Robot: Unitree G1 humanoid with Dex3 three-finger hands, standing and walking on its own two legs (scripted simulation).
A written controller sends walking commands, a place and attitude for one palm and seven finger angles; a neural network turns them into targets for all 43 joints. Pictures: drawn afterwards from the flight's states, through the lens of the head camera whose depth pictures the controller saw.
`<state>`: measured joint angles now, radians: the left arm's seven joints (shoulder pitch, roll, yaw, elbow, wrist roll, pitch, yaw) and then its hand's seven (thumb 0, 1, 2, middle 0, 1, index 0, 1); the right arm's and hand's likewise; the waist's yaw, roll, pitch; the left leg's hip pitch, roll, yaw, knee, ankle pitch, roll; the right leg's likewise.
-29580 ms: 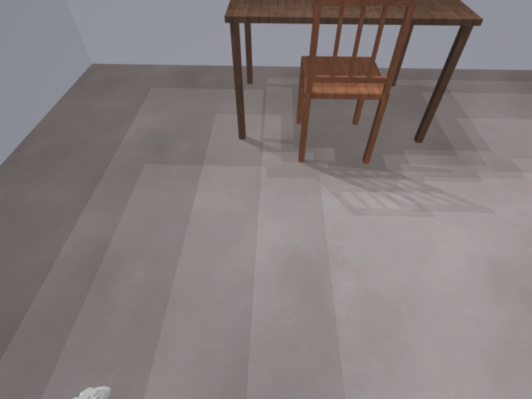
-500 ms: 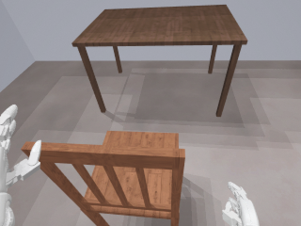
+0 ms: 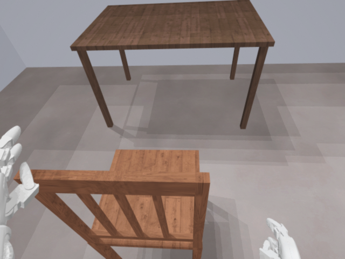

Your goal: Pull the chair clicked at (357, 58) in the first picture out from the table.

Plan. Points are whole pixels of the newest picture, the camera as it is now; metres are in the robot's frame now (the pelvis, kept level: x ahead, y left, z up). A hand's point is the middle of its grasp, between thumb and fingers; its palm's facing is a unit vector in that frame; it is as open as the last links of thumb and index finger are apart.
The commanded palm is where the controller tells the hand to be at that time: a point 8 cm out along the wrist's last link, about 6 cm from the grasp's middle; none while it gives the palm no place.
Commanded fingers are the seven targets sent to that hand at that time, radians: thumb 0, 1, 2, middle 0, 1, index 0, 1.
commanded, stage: step back with the hand held close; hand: left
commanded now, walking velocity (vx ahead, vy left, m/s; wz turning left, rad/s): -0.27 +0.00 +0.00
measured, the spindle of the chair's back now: (130, 216) +0.25 +0.16 -0.09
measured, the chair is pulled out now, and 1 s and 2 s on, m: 0.79 0.79 0.79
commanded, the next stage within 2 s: none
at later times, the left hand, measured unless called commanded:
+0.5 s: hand (13, 215) +0.14 +0.27 +0.16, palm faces +0.42 -0.75 -0.52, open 7.4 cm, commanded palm +0.09 +0.31 +0.18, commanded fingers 0.00 0.90 0.90 -0.20 -0.30 -0.20 -0.30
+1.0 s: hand out of the picture +0.09 +0.28 +0.16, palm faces +0.49 -0.73 -0.49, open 7.4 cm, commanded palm +0.03 +0.31 +0.18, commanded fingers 0.00 0.90 0.90 -0.20 -0.30 -0.20 -0.30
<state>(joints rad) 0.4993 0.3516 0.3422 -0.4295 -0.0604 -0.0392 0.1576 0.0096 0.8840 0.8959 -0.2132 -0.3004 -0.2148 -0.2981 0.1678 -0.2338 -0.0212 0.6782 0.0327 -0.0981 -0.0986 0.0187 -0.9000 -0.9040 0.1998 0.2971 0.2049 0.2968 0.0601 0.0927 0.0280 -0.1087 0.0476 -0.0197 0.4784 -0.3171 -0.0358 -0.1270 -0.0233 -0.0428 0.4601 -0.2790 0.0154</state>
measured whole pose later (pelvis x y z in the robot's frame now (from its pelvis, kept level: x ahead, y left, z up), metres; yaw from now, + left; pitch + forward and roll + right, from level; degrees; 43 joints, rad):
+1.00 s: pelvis -0.11 +0.01 -0.02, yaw +0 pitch +0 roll -1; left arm 0.53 0.40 0.44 -0.55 -0.01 -0.19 0.19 0.01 0.88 0.90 -0.21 -0.30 -0.22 -0.30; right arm 0.21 -0.21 -0.02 0.62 0.01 -0.12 -0.09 0.02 -0.90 -0.90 0.20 0.30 0.21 0.30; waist 0.02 0.02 0.05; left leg -0.43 0.04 -0.02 0.68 -0.30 -0.01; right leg -0.41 -0.03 -0.04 0.58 -0.16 0.03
